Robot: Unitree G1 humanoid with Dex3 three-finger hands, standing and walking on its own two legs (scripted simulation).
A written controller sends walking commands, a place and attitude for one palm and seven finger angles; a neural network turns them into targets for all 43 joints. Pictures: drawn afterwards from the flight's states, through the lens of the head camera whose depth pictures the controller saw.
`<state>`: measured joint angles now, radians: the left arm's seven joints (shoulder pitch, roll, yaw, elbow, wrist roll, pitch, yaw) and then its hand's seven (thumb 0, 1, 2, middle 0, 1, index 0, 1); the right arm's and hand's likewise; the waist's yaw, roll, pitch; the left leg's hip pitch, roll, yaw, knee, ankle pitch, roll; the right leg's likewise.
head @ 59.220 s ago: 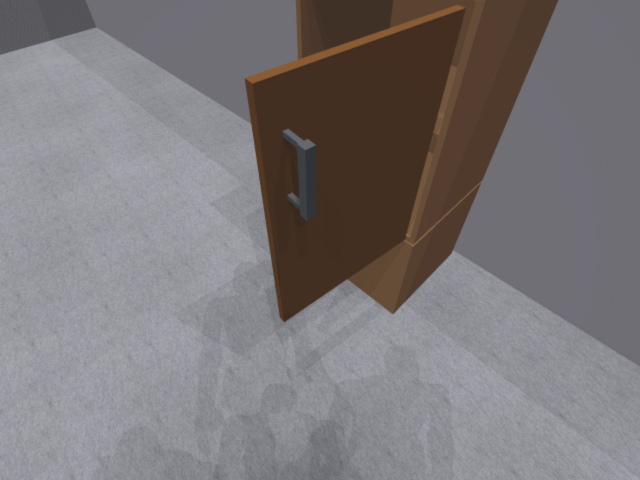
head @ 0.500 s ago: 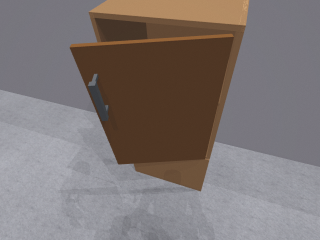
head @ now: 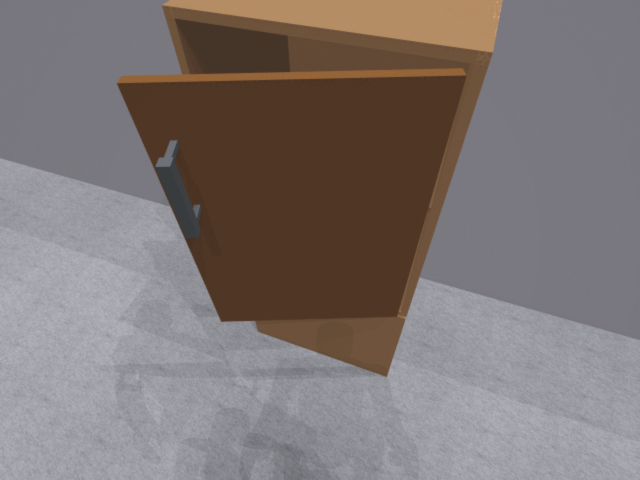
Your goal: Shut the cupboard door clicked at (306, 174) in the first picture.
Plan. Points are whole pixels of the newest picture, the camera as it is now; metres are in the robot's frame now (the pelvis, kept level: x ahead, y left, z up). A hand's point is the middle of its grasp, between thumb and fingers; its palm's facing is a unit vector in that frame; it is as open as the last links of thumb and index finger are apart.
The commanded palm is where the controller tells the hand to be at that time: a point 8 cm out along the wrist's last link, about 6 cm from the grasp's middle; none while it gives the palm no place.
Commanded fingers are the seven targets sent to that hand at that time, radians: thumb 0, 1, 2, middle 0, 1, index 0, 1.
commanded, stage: look again from close up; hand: left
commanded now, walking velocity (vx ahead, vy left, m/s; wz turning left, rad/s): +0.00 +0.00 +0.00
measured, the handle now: (183, 191) +0.47 +0.23 +0.09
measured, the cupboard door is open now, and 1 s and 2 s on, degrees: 22 22 22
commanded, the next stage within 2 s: raise the hand and make a fist in 0.22 s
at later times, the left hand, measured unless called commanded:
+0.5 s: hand (185, 410) +0.20 +0.18 -0.02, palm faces +0.28 -0.95 -0.14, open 7.2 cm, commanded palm +0.11 +0.22 -0.05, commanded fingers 0.00 0.90 0.90 -0.37 -0.48 -0.37 -0.48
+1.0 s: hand (186, 437) +0.17 +0.17 +0.00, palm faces -0.04 -1.00 -0.04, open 4.9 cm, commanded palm +0.12 +0.24 +0.00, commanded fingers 0.00 0.90 0.90 -0.82 -0.98 -0.82 -0.98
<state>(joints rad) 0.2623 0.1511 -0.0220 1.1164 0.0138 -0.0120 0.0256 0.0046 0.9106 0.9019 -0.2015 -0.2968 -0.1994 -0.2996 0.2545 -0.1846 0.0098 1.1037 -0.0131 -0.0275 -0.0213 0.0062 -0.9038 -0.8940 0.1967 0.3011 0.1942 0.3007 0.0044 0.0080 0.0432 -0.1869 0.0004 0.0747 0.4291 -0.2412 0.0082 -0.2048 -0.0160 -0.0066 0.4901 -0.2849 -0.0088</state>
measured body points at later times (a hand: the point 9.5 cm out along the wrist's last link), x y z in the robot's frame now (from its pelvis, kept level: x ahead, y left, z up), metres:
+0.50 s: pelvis +0.01 -0.01 -0.02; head +0.01 -0.04 +0.43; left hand +0.18 +0.23 -0.01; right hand +0.12 -0.27 -0.14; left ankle -0.01 +0.11 -0.74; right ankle -0.01 -0.11 -0.74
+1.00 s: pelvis -0.05 -0.01 -0.08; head -0.01 -0.01 +0.37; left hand +0.16 +0.22 +0.01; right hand +0.16 -0.21 -0.15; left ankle -0.01 +0.11 -0.74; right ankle -0.02 -0.11 -0.74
